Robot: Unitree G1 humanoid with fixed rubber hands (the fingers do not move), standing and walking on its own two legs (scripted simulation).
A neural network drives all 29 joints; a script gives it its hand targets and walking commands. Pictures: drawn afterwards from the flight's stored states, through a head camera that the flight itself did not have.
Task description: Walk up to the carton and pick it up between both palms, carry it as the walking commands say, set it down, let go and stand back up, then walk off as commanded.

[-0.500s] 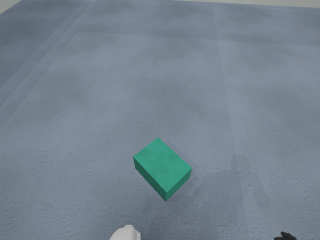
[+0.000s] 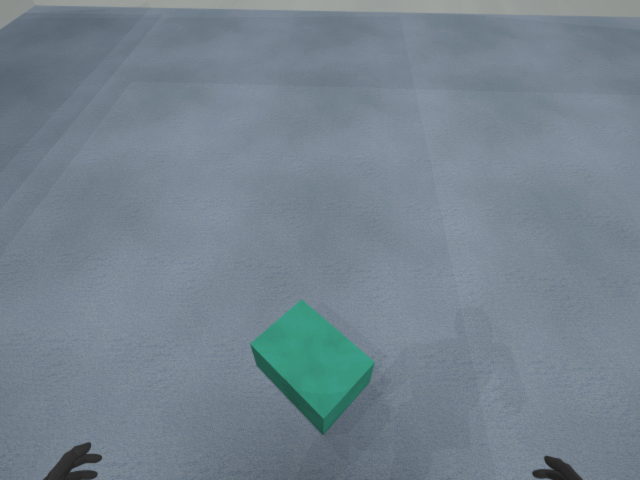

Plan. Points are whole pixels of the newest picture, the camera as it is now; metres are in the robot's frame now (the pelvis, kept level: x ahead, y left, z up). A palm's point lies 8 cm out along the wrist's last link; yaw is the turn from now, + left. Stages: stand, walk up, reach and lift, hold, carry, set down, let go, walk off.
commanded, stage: walk up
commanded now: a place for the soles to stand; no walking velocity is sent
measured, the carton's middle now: (311, 363) +0.54 +0.02 -0.68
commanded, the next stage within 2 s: none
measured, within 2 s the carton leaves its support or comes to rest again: neither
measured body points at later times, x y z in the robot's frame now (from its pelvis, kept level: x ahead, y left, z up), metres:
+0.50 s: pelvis +0.01 +0.03 +0.01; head +0.04 +0.02 +0.46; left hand +0.08 +0.40 -0.07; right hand +0.17 -0.32 -0.06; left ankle +0.04 +0.19 -0.67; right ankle +0.02 -0.12 -0.72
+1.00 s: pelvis +0.11 +0.19 -0.02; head +0.12 +0.15 +0.43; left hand +0.30 +0.54 -0.05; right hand +0.09 -0.16 -0.12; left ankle +0.15 +0.31 -0.67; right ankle +0.10 +0.07 -0.72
